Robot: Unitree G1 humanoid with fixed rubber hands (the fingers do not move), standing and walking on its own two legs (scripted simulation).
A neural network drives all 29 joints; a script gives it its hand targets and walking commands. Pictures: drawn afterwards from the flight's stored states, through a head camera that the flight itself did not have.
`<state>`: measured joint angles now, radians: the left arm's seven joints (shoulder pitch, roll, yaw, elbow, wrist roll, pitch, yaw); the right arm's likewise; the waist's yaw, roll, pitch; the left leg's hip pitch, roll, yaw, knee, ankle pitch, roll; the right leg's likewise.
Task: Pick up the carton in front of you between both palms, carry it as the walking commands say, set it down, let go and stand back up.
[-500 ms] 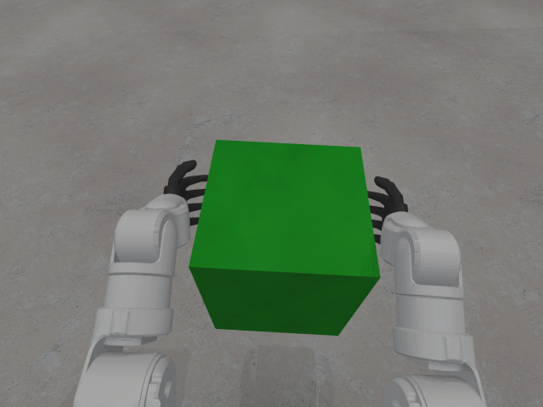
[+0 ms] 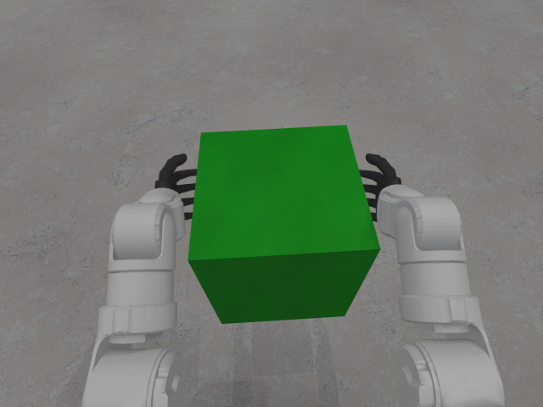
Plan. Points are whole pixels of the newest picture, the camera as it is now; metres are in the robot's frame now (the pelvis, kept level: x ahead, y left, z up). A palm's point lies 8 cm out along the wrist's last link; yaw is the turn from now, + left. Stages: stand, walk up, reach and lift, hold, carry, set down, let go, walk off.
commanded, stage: carry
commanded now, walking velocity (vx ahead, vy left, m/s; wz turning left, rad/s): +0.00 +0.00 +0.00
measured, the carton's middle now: (279, 232) +0.38 +0.00 +0.03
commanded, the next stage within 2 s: none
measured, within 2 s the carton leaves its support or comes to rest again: neither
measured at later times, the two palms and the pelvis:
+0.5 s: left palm (194, 111) +0.54 +0.14 +0.14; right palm (378, 128) +0.52 -0.16 +0.12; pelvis +0.18 +0.01 +0.01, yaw +0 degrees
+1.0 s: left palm (183, 60) +0.75 +0.20 +0.11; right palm (327, 58) +0.76 -0.10 +0.11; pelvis +0.42 +0.03 +0.00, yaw -1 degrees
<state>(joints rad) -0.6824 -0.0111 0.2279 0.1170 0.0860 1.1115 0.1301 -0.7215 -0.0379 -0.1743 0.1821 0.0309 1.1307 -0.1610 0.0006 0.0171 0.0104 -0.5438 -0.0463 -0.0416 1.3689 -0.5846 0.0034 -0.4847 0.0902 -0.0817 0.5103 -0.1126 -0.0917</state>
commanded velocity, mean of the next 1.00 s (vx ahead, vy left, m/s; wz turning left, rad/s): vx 0.44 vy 0.00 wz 0.00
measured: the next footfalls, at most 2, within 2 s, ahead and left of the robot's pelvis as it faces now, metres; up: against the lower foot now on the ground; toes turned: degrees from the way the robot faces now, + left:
left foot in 0.20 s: +0.18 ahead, +0.13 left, +0.00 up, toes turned +1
right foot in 0.50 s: +0.25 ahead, -0.08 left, +0.00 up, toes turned -4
